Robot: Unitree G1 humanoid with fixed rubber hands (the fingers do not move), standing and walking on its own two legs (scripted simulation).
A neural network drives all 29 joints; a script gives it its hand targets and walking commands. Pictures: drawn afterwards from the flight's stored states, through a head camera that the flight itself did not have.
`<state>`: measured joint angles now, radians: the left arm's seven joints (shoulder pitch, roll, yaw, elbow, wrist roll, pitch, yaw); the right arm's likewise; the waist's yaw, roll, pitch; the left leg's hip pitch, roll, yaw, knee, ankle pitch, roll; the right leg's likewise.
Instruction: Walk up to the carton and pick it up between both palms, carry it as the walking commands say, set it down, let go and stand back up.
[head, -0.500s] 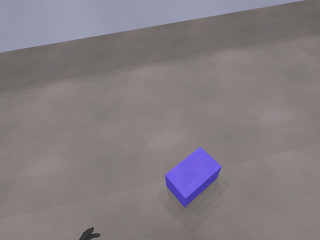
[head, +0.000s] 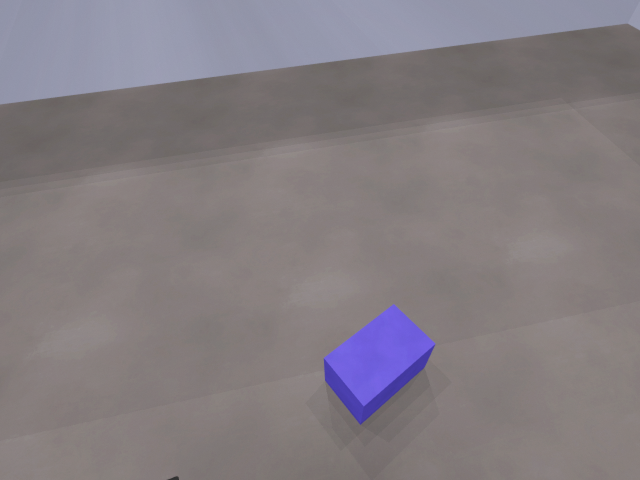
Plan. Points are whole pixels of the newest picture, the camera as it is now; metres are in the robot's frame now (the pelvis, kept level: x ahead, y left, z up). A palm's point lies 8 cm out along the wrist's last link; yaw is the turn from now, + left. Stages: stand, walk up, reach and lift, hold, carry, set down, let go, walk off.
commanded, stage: walk up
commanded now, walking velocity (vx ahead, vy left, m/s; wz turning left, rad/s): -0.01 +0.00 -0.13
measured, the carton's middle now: (377, 363) +0.53 -0.11 -0.69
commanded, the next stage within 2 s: none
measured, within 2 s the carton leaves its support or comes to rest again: neither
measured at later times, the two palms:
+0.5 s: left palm out of the picture +0.08 +0.22 -0.13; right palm out of the picture +0.08 -0.26 -0.13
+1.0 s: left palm out of the picture +0.06 +0.21 -0.13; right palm out of the picture +0.11 -0.27 -0.13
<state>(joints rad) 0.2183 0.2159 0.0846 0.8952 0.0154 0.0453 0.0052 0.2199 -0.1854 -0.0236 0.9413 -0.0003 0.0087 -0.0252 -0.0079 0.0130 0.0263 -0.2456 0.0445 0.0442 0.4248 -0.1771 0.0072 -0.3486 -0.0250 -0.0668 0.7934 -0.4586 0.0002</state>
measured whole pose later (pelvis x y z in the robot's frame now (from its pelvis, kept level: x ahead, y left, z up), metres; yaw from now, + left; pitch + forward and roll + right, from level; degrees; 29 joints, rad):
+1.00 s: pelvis +0.03 -0.04 +0.00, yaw +5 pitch -1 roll -1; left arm 0.26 0.20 0.06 0.89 0.02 0.04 0.00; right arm 0.22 -0.18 -0.03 0.95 -0.01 0.03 -0.01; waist -0.01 -0.01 0.01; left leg -0.24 0.04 0.01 0.44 -0.20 0.00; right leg -0.29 -0.01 -0.10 0.74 -0.45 0.01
